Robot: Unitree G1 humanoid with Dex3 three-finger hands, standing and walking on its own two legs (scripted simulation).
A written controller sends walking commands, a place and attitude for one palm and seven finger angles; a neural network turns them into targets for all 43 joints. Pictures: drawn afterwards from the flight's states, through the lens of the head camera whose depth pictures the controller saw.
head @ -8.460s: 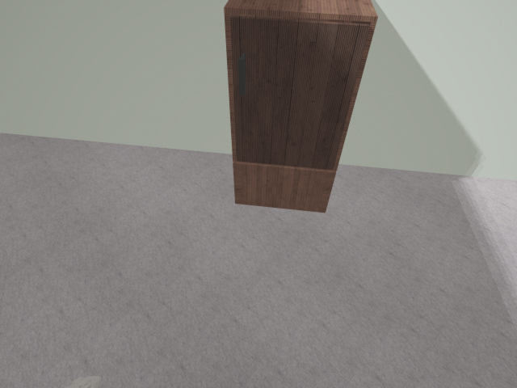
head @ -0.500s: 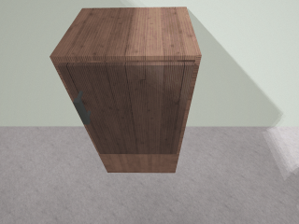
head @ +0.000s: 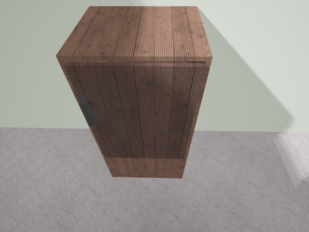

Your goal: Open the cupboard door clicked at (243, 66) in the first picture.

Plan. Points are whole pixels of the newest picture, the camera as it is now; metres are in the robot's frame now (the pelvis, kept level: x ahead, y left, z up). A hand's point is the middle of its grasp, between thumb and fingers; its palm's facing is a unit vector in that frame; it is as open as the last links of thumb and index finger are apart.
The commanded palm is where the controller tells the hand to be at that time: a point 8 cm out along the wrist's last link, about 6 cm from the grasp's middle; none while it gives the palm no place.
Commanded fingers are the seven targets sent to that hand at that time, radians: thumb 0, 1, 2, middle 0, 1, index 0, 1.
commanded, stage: shuffle to correct the standing spot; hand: left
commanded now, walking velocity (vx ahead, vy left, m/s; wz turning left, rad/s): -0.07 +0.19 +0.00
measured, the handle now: (89, 109) +0.51 +0.28 -0.03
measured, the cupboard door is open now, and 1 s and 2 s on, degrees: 0 0 0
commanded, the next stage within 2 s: come to a stop and stand still in 0.06 s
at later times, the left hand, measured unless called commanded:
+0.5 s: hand out of the picture +0.00 +0.21 -0.17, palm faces +0.05 -0.97 -0.22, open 7.3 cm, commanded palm none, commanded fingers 0.00 0.90 0.90 -0.20 -0.30 -0.20 -0.30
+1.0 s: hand out of the picture -0.02 +0.15 -0.18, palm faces +0.06 -0.98 -0.17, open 7.3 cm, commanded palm none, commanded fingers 0.00 0.90 0.90 -0.20 -0.30 -0.20 -0.30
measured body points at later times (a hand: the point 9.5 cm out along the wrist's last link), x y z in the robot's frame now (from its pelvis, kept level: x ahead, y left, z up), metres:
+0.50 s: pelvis -0.01 +0.03 +0.00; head +0.01 +0.01 +0.45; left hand +0.00 +0.26 -0.16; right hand -0.02 -0.18 -0.17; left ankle -0.04 +0.15 -0.74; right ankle -0.03 -0.06 -0.74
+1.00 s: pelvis +0.00 +0.00 +0.00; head +0.01 -0.01 +0.45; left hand -0.03 +0.20 -0.16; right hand -0.01 -0.20 -0.17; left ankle -0.04 +0.15 -0.74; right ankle -0.03 -0.06 -0.74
